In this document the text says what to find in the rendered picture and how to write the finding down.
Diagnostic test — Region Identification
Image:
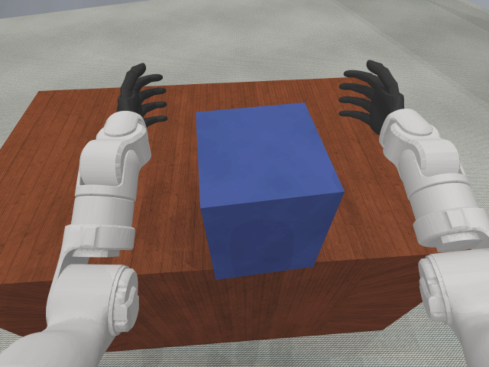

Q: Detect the right robot hand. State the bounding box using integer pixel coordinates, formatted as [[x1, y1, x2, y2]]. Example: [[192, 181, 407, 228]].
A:
[[338, 60, 404, 135]]

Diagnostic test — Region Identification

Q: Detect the pedestal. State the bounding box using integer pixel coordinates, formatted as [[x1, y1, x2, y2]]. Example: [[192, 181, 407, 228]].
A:
[[0, 76, 472, 352]]

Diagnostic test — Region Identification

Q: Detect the left robot upper arm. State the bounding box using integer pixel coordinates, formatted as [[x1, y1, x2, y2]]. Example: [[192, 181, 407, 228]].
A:
[[0, 264, 139, 367]]

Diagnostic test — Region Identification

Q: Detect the carton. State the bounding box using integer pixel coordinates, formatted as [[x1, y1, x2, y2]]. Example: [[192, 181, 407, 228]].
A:
[[196, 102, 345, 280]]

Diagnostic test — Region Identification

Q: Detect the left robot forearm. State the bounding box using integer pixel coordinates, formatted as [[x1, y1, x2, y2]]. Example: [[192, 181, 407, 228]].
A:
[[46, 111, 151, 324]]

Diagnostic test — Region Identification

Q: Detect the right robot upper arm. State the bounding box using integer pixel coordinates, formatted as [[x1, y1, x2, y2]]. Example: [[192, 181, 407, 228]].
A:
[[418, 248, 489, 367]]

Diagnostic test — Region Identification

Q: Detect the right robot forearm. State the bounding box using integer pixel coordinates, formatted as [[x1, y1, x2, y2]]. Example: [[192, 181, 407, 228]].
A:
[[379, 109, 489, 252]]

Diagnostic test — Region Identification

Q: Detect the left robot hand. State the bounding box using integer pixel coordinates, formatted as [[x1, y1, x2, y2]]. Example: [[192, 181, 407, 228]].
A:
[[116, 63, 167, 127]]

